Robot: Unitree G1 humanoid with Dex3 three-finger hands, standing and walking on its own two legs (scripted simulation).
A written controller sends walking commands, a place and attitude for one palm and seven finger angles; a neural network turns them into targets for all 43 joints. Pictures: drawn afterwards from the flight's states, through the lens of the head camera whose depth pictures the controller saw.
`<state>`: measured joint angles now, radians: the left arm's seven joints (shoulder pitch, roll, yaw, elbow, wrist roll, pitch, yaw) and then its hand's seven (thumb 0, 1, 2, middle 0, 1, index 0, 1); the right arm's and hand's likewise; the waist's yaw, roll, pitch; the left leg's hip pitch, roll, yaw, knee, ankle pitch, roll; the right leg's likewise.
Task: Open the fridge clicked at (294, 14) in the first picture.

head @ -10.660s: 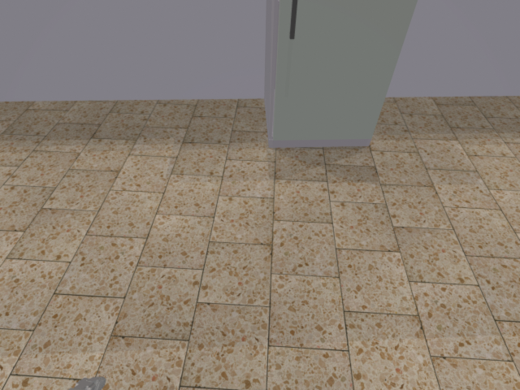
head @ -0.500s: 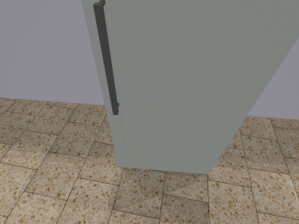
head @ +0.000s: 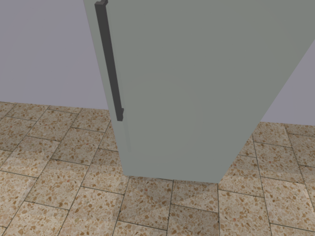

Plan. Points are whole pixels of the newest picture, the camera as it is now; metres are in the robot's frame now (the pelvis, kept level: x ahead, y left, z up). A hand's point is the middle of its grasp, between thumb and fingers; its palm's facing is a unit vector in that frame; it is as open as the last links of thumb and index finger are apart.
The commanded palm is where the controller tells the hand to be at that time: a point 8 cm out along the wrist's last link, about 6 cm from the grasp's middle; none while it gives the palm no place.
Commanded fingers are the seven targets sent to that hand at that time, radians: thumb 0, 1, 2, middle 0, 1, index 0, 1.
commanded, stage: look again from close up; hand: left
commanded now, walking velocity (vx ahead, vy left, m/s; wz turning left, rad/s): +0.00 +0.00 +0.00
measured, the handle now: (114, 72) +0.54 +0.18 +0.12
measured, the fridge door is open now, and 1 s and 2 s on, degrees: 0 0 0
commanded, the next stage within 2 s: shuffle to correct the standing spot in 0.28 s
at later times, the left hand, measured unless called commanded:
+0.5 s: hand out of the picture -0.01 +0.16 -0.18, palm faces +0.07 -0.98 -0.16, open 7.4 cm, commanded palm none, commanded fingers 0.00 0.90 0.90 -0.20 -0.30 -0.20 -0.30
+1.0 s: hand out of the picture +0.15 +0.21 -0.18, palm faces +0.05 -0.97 -0.23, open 7.3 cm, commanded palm none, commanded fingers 0.00 0.90 0.90 -0.20 -0.30 -0.20 -0.30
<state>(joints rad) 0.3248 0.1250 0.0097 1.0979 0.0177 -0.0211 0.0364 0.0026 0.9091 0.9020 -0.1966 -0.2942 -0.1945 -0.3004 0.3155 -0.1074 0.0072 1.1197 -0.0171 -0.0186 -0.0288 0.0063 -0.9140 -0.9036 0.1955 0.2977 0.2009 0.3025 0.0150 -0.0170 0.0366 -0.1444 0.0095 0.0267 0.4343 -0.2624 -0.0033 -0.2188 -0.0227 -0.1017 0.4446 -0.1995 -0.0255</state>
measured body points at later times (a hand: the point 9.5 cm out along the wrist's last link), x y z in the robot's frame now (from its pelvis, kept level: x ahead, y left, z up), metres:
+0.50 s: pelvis +0.01 +0.00 +0.00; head +0.01 +0.01 +0.45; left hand -0.01 +0.21 -0.17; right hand +0.00 -0.21 -0.16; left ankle -0.02 +0.12 -0.74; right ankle +0.03 -0.10 -0.74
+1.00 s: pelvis +0.10 +0.02 -0.01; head +0.15 +0.02 +0.44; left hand +0.14 +0.26 -0.17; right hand -0.02 -0.16 -0.16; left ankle -0.02 +0.12 -0.74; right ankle +0.16 -0.09 -0.74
